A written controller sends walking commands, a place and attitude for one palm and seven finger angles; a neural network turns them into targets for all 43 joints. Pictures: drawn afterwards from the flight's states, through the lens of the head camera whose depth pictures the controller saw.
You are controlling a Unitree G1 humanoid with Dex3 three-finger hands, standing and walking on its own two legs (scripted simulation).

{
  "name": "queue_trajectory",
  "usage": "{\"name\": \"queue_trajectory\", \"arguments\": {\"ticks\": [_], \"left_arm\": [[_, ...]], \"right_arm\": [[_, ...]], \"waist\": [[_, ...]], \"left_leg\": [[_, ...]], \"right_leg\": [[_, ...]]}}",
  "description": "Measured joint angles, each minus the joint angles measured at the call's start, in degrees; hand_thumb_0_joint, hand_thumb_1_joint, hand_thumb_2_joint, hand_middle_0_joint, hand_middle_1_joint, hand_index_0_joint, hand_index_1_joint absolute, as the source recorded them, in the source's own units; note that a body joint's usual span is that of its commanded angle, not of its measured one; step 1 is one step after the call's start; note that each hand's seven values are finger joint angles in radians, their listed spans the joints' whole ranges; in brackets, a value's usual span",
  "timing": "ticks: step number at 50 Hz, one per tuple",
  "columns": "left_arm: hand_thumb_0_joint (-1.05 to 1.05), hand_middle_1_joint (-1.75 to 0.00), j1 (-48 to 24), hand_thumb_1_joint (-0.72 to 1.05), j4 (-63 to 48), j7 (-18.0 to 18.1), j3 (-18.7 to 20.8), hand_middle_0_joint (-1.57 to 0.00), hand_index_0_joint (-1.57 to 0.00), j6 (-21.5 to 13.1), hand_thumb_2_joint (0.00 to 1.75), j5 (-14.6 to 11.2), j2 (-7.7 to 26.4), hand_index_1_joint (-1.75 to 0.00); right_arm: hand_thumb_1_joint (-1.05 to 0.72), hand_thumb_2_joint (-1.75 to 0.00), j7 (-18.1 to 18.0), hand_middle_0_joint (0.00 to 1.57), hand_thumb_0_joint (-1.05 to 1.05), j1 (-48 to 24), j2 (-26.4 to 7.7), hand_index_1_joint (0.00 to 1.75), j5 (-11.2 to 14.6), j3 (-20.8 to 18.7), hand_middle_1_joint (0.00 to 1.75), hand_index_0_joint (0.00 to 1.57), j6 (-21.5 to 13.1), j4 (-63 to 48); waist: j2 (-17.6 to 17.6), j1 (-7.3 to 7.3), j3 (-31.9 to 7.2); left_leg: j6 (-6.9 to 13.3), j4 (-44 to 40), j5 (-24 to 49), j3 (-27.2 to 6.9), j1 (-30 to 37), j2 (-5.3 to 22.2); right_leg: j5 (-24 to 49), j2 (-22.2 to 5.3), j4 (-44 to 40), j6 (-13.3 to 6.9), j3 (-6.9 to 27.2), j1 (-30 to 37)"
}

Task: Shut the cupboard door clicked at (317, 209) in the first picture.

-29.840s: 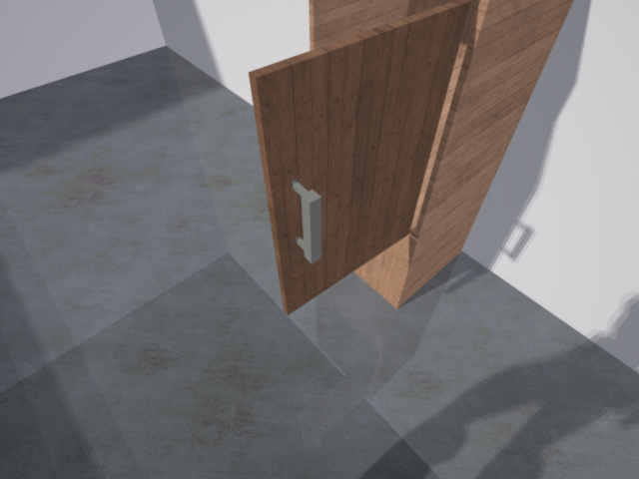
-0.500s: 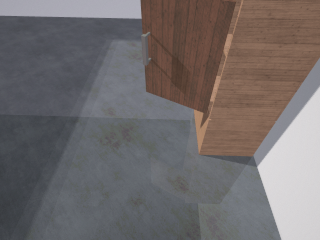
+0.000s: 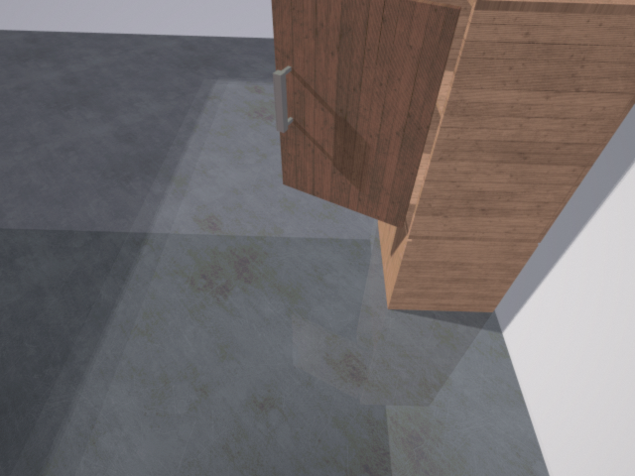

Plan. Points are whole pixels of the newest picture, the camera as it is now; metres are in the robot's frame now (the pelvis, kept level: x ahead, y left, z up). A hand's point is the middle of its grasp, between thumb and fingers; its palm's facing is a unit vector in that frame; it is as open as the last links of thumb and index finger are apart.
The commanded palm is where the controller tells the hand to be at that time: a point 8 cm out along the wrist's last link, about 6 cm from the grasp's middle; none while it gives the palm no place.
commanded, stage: look to check the result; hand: left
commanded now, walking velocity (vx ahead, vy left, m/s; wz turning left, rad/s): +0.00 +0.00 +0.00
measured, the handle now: (284, 99) +0.99 +0.13 -0.03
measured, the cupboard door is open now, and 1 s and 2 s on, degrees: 63 63 63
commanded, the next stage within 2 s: walk to a spot facing it in 0.48 s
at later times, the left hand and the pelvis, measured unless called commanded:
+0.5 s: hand out of the picture +0.05 +0.21 -0.17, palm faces +0.00 -0.96 -0.28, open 7.4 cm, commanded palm none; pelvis +0.02 -0.01 +0.00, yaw +0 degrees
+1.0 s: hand out of the picture +0.04 +0.21 -0.20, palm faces +0.18 -0.96 -0.23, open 7.4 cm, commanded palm none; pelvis +0.02 +0.01 -0.03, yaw +10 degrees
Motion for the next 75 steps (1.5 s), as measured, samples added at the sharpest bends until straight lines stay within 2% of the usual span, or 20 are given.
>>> {"name": "queue_trajectory", "arguments": {"ticks": [26,35,39,41,43,45,46,47,48,51,53,55,59,63,65,67,68,70,73,75], "left_arm": [[0.0,-0.3,-4.0,0.9,0.1,-0.5,0.1,-0.2,-0.2,-0.6,0.9,-0.1,4.6,-0.3],[0.0,-0.3,-5.7,0.9,-1.0,-0.2,0.3,-0.2,-0.2,-0.3,0.9,-0.1,5.5,-0.3],[0.0,-0.3,-5.9,0.9,-2.9,0.2,0.8,-0.2,-0.2,0.4,0.9,-0.1,4.5,-0.3],[0.0,-0.3,-5.7,0.9,-4.2,0.3,1.2,-0.2,-0.2,0.7,0.9,0.0,3.8,-0.3],[0.0,-0.3,-5.1,0.9,-5.5,0.4,1.5,-0.2,-0.2,0.9,0.9,0.3,3.1,-0.3],[0.0,-0.3,-4.4,0.9,-6.4,0.4,1.8,-0.2,-0.2,1.1,0.9,0.6,2.7,-0.3],[0.0,-0.3,-4.1,0.9,-6.8,0.3,1.9,-0.2,-0.2,1.3,0.9,0.6,2.6,-0.3],[0.0,-0.3,-3.6,0.9,-7.2,0.2,2.0,-0.2,-0.2,1.5,0.9,0.5,2.6,-0.3],[0.0,-0.3,-3.4,0.9,-7.5,0.2,2.2,-0.2,-0.2,1.7,0.9,0.3,2.5,-0.3],[0.0,-0.3,-3.7,0.9,-8.1,0.4,2.5,-0.2,-0.2,3.3,0.9,0.2,2.5,-0.3],[0.0,-0.3,-4.2,0.9,-8.5,0.2,2.9,-0.2,-0.2,3.8,0.9,0.3,2.4,-0.3],[0.01,-0.3,-4.8,0.9,-9.4,0.0,3.2,-0.2,-0.2,3.5,0.9,0.3,2.5,-0.3],[0.01,-0.3,-5.8,0.9,-11.4,-0.2,3.5,-0.2,-0.2,3.0,0.9,0.3,2.7,-0.3],[0.0,-0.3,-7.0,0.9,-13.1,-0.1,3.5,-0.2,-0.2,2.8,0.9,0.3,2.8,-0.3],[0.0,-0.3,-7.3,0.9,-13.9,-0.1,3.4,-0.2,-0.2,2.6,0.9,0.2,2.8,-0.3],[0.0,-0.3,-6.6,0.9,-15.0,-0.2,3.2,-0.2,-0.2,1.9,0.9,0.2,3.1,-0.3],[0.0,-0.3,-6.2,0.9,-15.4,0.0,3.3,-0.2,-0.2,1.5,0.9,0.6,3.1,-0.3],[0.0,-0.3,-5.8,0.9,-15.0,0.3,2.8,-0.2,-0.2,1.7,0.9,0.8,2.2,-0.3],[0.0,-0.3,-4.2,0.9,-14.0,0.6,2.6,-0.2,-0.2,1.8,0.9,0.8,1.3,-0.3],[0.0,-0.3,-3.6,0.9,-13.5,0.6,2.4,-0.2,-0.2,1.6,0.9,0.9,1.1,-0.3]], "right_arm": [[-0.9,-0.9,0.4,0.2,0.01,-5.4,-4.5,0.3,0.1,0.0,0.3,0.2,-0.3,-0.1],[-0.9,-0.9,0.4,0.2,0.01,-6.4,-5.5,0.3,0.0,0.0,0.3,0.2,0.0,-1.0],[-0.9,-0.9,0.6,0.2,0.01,-5.4,-4.6,0.3,-0.1,-0.2,0.3,0.2,1.0,-2.2],[-0.9,-0.9,0.8,0.2,0.01,-4.7,-4.0,0.3,-0.1,-0.5,0.3,0.2,1.7,-2.9],[-0.9,-0.9,0.9,0.2,0.01,-3.9,-3.1,0.3,-0.2,-0.9,0.3,0.2,2.5,-3.7],[-0.9,-0.9,1.3,0.2,0.01,-3.1,-2.0,0.3,0.0,-1.2,0.3,0.2,3.1,-4.6],[-0.9,-0.9,1.5,0.2,0.01,-2.7,-1.5,0.3,0.0,-1.3,0.3,0.2,3.2,-5.1],[-0.9,-0.9,1.7,0.2,0.01,-2.1,-1.2,0.3,-0.1,-1.3,0.3,0.2,3.0,-5.8],[-0.9,-0.9,1.9,0.2,0.01,-1.9,-0.9,0.3,-0.4,-1.3,0.3,0.2,2.7,-6.4],[-0.9,-0.9,1.6,0.2,0.01,-1.8,0.2,0.3,-0.8,-1.3,0.3,0.2,1.9,-7.6],[-0.9,-0.9,1.2,0.2,0.01,-1.5,0.7,0.3,-0.9,-1.2,0.3,0.2,1.6,-8.1],[-0.9,-0.9,1.0,0.2,0.01,-1.1,1.0,0.3,-0.9,-1.1,0.3,0.2,1.4,-8.4],[-0.9,-0.9,0.9,0.2,0.01,-0.7,0.9,0.3,-0.9,-1.3,0.3,0.2,1.5,-8.6],[-0.9,-0.9,1.2,0.2,0.01,-0.8,0.0,0.3,-1.1,-2.2,0.3,0.2,2.2,-9.1],[-0.9,-0.9,1.3,0.2,0.01,-0.9,-0.7,0.3,-1.1,-2.8,0.3,0.2,2.7,-9.4],[-0.9,-0.9,1.4,0.2,0.01,-0.7,-1.3,0.3,-0.8,-3.5,0.3,0.2,3.4,-10.0],[-0.9,-0.9,1.4,0.2,0.01,-1.0,-1.7,0.3,-0.6,-4.0,0.3,0.2,3.7,-10.1],[-0.9,-0.9,1.6,0.2,0.01,-2.0,-3.2,0.3,-0.8,-5.0,0.3,0.2,4.2,-10.3],[-0.9,-0.9,2.2,0.2,0.01,-2.9,-4.7,0.3,-0.9,-5.6,0.3,0.2,4.3,-11.0],[-0.91,-0.9,2.5,0.2,0.01,-3.3,-4.9,0.3,-0.6,-5.5,0.3,0.2,4.2,-11.7]], "waist": [[0.4,0.37,0.3],[0.2,-0.08,0.1],[0.4,-0.39,0.8],[0.7,-0.44,1.5],[0.5,-0.47,2.5],[-0.4,-0.54,3.5],[-0.9,-0.68,4.0],[-1.3,-0.79,4.1],[-1.7,-0.83,4.4],[-2.2,-0.69,5.4],[-1.7,-0.85,5.3],[-1.1,-0.86,5.2],[0.4,-0.94,4.4],[1.6,-1.49,3.5],[2.1,-1.67,3.0],[1.7,-1.4,1.8],[1.2,-0.85,1.6],[2.1,-0.82,2.3],[2.2,-1.19,2.8],[1.4,-1.67,3.1]], "left_leg": [[-0.9,-2.2,-0.2,-0.4,2.5,0.4],[-1.3,-1.8,-0.6,-1.1,2.1,0.3],[-1.3,2.7,-2.4,-2.9,-0.8,-0.2],[-1.5,8.0,-4.5,-3.5,-3.2,-0.2],[-2.0,15.9,-10.9,-3.0,-5.8,0.0],[-2.3,19.1,-14.8,-1.9,-6.6,0.2],[-2.4,17.9,-13.7,-1.2,-6.2,0.3],[-1.9,15.2,-8.4,-0.8,-5.6,0.5],[-0.8,15.3,-5.9,-0.6,-6.2,-0.1],[1.6,15.8,-8.2,-0.9,-7.3,-1.6],[1.7,13.0,-6.9,-2.0,-7.3,-2.2],[1.6,9.7,-4.3,-3.3,-7.1,-2.6],[1.1,5.2,-0.9,-6.6,-7.0,-2.8],[-0.1,4.0,0.8,-10.4,-8.0,-3.2],[-0.9,4.3,1.3,-12.4,-8.8,-3.6],[-1.8,6.4,0.1,-13.7,-10.6,-4.9],[-2.3,10.3,-5.1,-13.4,-12.5,-5.7],[-2.8,24.0,-14.0,-11.8,-16.5,-6.1],[-3.5,39.6,-15.0,-7.9,-19.4,-4.4],[-4.1,41.6,-14.9,-5.9,-18.6,-2.9]], "right_leg": [[0.3,0.7,-3.4,-0.7,-0.3,3.1],[-0.3,0.6,-3.1,-0.8,-1.1,3.1],[-2.8,0.1,0.8,-0.9,-2.9,1.4],[-4.3,0.0,3.2,-1.0,-4.3,0.7],[-6.0,-0.6,5.7,-0.9,-5.7,0.5],[-7.8,-1.9,8.4,-0.4,-6.9,0.3],[-8.9,-2.6,10.0,0.0,-7.6,0.1],[-10.2,-3.4,12.3,0.5,-8.1,-0.8],[-11.2,-4.6,16.0,1.0,-8.2,-2.6],[-17.6,-3.9,31.2,1.5,-2.6,-10.4],[-15.1,-2.9,37.2,1.8,0.1,-14.8],[-12.2,-2.4,38.5,2.2,1.5,-17.6],[-10.3,-1.8,33.8,2.8,2.7,-19.2],[-10.4,-0.7,26.2,2.8,3.1,-17.2],[-9.5,0.2,20.5,2.5,3.1,-14.7],[-8.2,0.2,10.6,1.5,2.9,-10.3],[-4.5,-0.3,8.7,0.7,3.0,-10.1],[-2.9,-0.8,10.0,-0.2,1.4,-9.9],[-3.0,-2.0,8.7,-0.4,-0.5,-7.8],[-2.9,-3.1,7.8,-0.4,-2.0,-6.7]]}}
